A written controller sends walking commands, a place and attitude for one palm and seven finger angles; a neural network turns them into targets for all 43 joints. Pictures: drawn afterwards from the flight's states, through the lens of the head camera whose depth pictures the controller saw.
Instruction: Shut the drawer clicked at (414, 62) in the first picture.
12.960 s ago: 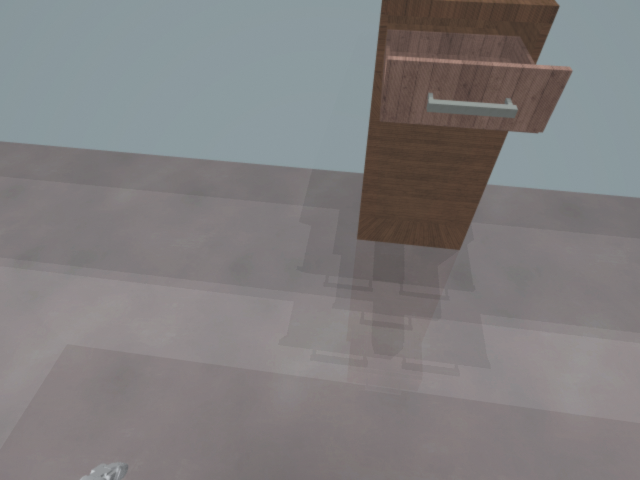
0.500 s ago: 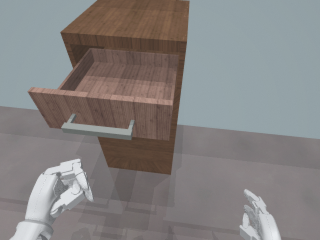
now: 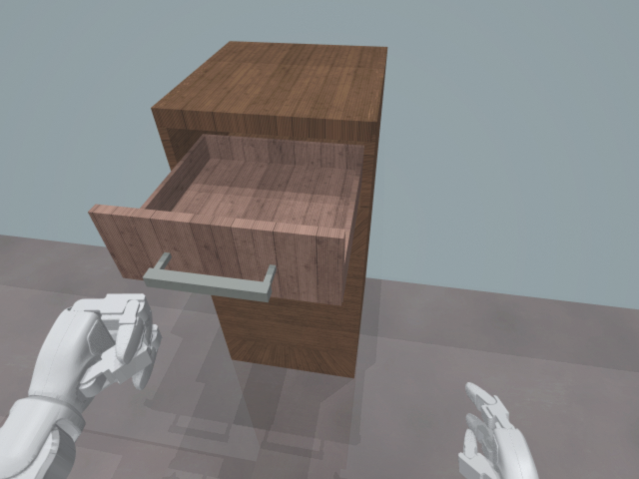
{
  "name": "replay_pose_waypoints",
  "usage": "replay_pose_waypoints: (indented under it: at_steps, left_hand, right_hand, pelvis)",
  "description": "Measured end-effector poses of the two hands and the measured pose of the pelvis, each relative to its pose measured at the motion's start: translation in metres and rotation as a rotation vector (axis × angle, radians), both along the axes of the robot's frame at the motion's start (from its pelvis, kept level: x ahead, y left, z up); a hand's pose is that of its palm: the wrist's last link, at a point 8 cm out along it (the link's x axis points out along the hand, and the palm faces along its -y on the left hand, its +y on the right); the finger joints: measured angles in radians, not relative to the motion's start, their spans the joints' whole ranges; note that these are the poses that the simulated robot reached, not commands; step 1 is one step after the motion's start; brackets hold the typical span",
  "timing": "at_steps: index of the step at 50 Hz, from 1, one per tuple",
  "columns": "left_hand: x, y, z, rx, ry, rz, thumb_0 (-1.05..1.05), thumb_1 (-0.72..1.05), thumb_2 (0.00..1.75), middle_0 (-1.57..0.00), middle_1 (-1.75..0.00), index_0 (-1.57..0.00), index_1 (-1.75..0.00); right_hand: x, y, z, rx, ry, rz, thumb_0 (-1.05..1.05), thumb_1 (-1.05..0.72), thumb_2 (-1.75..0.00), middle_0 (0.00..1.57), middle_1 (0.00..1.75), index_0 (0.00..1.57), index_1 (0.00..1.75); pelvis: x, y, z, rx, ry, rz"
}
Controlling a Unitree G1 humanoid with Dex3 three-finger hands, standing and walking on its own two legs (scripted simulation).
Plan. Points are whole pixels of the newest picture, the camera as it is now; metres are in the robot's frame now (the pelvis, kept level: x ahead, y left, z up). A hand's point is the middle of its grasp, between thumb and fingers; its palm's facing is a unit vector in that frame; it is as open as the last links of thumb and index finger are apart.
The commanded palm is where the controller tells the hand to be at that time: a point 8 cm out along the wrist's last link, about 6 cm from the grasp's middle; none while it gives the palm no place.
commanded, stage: raise the hand and make a fist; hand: left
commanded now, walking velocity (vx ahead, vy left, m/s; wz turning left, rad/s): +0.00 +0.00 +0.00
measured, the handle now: (212, 274) +0.38 +0.22 +0.05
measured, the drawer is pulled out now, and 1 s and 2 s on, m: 0.27 0.27 0.27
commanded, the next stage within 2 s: bring the fist close to the handle in 0.28 s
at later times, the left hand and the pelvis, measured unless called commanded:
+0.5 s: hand (154, 355) +0.20 +0.20 +0.13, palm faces +0.04 -0.99 -0.11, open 3.3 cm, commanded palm +0.16 +0.24 +0.14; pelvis -0.01 -0.02 +0.00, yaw +0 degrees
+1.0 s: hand (191, 351) +0.23 +0.18 +0.08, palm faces -0.03 -1.00 -0.06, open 3.3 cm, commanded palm +0.21 +0.24 +0.09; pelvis -0.01 -0.01 +0.00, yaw -1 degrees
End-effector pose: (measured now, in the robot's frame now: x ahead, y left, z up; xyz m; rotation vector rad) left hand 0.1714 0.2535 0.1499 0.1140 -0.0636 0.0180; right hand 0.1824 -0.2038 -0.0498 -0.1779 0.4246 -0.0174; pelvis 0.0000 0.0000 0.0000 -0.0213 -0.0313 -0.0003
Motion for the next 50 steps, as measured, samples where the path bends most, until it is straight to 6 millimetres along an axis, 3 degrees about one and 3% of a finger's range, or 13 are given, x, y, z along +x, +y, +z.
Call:
replay_pose_waypoints:
  at_steps: [8,14,23,40,50]
  left_hand:
    - [-0.002,-0.005,-0.007,-0.002,0.041,0.001,0.02,0.90,0.90,-1.40,-1.60,-1.40,-1.60]
    - [-0.005,-0.007,-0.003,0.011,0.011,0.023,0.02,0.90,0.90,-1.40,-1.60,-1.40,-1.60]
    - [0.000,-0.006,-0.006,0.010,0.029,0.021,0.02,0.90,0.90,-1.41,-1.60,-1.41,-1.60]
    - [0.027,-0.001,-0.042,-0.035,0.061,0.006,0.02,0.90,0.90,-1.40,-1.60,-1.40,-1.60]
    - [0.042,-0.016,-0.062,-0.053,0.076,-0.044,0.02,0.90,0.90,-1.40,-1.60,-1.40,-1.60]
  right_hand:
    - [-0.008,-0.026,0.004,-0.022,-0.013,-0.051,0.02,-0.90,-0.90,0.20,0.30,0.20,0.30]
    - [-0.011,-0.035,0.002,-0.027,-0.018,-0.054,0.02,-0.90,-0.90,0.20,0.30,0.20,0.30]
    - [-0.012,-0.037,-0.002,-0.014,-0.018,-0.050,0.02,-0.90,-0.90,0.20,0.30,0.20,0.30]
    - [-0.029,-0.048,-0.014,-0.061,0.058,-0.082,0.02,-0.90,-0.90,0.20,0.30,0.20,0.30]
    - [-0.043,-0.039,-0.021,-0.058,0.099,-0.099,0.02,-0.90,-0.90,0.20,0.30,0.20,0.30]
  pelvis:
    - [-0.001,-0.009,0.002,0.005,-0.007,-0.010]
    - [-0.002,-0.015,0.002,0.007,-0.012,-0.007]
    - [-0.005,-0.022,0.002,0.009,-0.009,-0.006]
    - [-0.009,-0.017,-0.002,0.012,0.027,-0.008]
    - [-0.012,-0.007,-0.005,0.015,0.052,-0.015]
